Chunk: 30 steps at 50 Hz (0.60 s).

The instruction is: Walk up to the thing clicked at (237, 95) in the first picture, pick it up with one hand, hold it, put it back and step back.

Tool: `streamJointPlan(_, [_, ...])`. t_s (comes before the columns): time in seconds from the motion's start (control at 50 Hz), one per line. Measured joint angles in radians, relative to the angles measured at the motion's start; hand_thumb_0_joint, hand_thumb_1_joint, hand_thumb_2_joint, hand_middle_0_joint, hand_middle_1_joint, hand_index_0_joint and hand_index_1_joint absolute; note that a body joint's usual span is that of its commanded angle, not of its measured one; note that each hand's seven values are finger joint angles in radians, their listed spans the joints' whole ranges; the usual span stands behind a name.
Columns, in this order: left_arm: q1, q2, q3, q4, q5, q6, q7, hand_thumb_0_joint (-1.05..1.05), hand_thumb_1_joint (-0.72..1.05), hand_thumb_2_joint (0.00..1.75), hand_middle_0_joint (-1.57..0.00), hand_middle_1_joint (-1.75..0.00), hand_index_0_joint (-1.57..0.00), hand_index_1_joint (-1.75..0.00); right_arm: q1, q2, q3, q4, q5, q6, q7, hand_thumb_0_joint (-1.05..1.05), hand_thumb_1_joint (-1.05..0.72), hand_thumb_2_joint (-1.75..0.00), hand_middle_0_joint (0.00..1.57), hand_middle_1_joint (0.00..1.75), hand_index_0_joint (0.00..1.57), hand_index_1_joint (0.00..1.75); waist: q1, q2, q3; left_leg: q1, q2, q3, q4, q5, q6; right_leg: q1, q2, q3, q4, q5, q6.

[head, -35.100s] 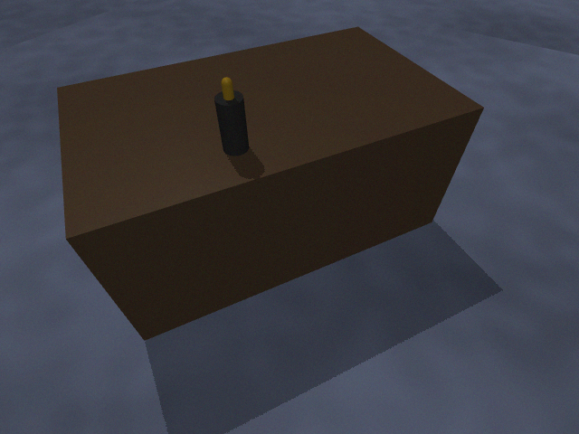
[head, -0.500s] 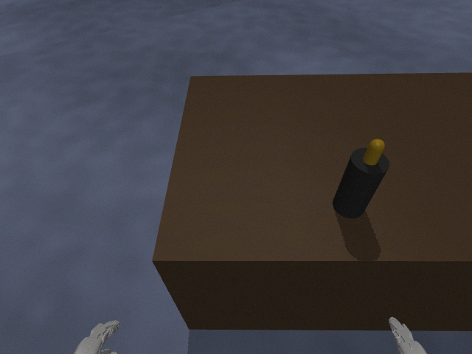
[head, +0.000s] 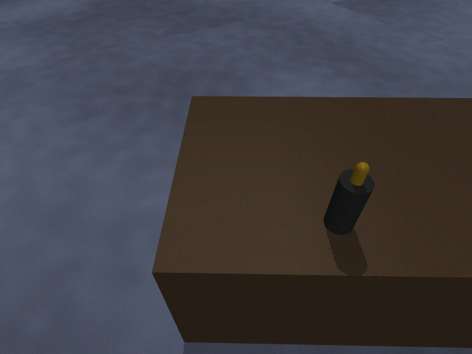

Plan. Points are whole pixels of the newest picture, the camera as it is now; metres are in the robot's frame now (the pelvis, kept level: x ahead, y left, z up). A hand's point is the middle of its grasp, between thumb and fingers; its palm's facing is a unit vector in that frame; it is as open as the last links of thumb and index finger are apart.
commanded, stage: stand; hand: right
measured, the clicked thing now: (349, 196) +0.49 -0.25 -0.06
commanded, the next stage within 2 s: none
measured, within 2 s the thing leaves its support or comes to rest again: neither
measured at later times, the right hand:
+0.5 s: hand out of the picture +0.04 -0.24 -0.16, palm faces -0.04 +0.94 -0.34, open 7.5 cm
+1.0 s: hand out of the picture +0.07 -0.24 -0.15, palm faces -0.03 +0.94 -0.35, open 7.4 cm
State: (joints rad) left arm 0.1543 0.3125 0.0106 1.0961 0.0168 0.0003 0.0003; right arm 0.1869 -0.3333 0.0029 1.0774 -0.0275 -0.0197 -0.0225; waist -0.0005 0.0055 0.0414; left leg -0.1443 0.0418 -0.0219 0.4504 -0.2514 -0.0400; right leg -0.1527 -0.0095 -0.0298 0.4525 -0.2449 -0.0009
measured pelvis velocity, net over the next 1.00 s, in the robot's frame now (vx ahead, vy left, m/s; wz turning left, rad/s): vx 0.00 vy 0.01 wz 0.00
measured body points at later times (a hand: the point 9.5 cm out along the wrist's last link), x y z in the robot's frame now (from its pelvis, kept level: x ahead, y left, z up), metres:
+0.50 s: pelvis -0.01 +0.01 +0.01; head -0.01 +0.01 +0.46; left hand +0.04 +0.31 -0.13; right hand +0.04 -0.29 -0.13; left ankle +0.00 +0.15 -0.74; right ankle +0.00 -0.12 -0.74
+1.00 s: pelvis +0.00 +0.01 +0.01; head +0.01 +0.01 +0.46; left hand +0.07 +0.31 -0.13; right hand +0.07 -0.29 -0.13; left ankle +0.00 +0.15 -0.74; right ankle +0.00 -0.12 -0.74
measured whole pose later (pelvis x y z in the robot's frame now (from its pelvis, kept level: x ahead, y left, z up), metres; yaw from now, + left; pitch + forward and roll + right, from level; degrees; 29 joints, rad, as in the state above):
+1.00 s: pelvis +0.00 +0.01 +0.01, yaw +0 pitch -2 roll +0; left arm 0.11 0.33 0.00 1.16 0.01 -0.01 0.00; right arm 0.11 -0.35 0.00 1.15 -0.02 -0.02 -0.01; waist 0.01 0.00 0.05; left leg -0.10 0.02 -0.01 0.33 -0.19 -0.02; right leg -0.11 -0.03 -0.02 0.33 -0.18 0.02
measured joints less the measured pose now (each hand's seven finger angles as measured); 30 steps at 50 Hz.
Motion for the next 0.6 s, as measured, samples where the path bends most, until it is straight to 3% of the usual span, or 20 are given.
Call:
streamJointPlan(0.12, [-0.025, 0.006, 0.004, 0.031, 0.003, -0.002, -0.005, 0.01, 0.90, 0.90, -0.20, -0.30, -0.20, -0.30, -0.022, 0.003, -0.001, 0.038, -0.001, 0.002, 0.004, -0.01, -0.33, -0.75, 0.19, 0.28, 0.19, 0.28, 0.002, -0.004, -0.002, 0.017, 0.002, 0.000, -0.044, 0.032, 0.000, 0.021, 0.003, 0.000, -0.053, 0.037, 0.001])
streamJointPlan(0.26, [-0.027, 0.019, 0.009, 0.061, 0.002, -0.004, -0.007, 0.01, 0.90, 0.90, -0.20, -0.30, -0.20, -0.30, -0.025, 0.002, -0.006, 0.061, -0.001, 0.002, 0.009, 0.00, -0.72, -0.86, 0.20, 0.30, 0.20, 0.29, 0.004, -0.002, 0.003, 0.023, 0.001, 0.003, -0.071, 0.052, 0.003, 0.029, 0.002, 0.002, -0.087, 0.062, 0.005])
streamJointPlan(0.38, [-0.028, 0.024, 0.008, 0.076, -0.001, -0.003, -0.007, 0.01, 0.90, 0.90, -0.20, -0.30, -0.20, -0.30, -0.026, 0.002, -0.004, 0.074, 0.000, 0.002, 0.011, 0.00, -0.85, -0.89, 0.20, 0.30, 0.20, 0.30, 0.007, -0.002, 0.009, 0.030, -0.006, 0.006, -0.089, 0.063, 0.007, 0.034, -0.005, 0.005, -0.100, 0.070, 0.010])
streamJointPlan(0.6, [-0.026, 0.025, 0.000, 0.082, -0.003, -0.003, -0.007, 0.01, 0.90, 0.90, -0.20, -0.30, -0.20, -0.30, -0.039, 0.001, 0.000, 0.080, 0.004, 0.003, 0.014, 0.00, -0.90, -0.90, 0.20, 0.30, 0.20, 0.30, 0.009, -0.002, 0.011, 0.032, -0.016, 0.010, -0.103, 0.066, 0.014, 0.031, -0.015, 0.008, -0.104, 0.068, 0.017])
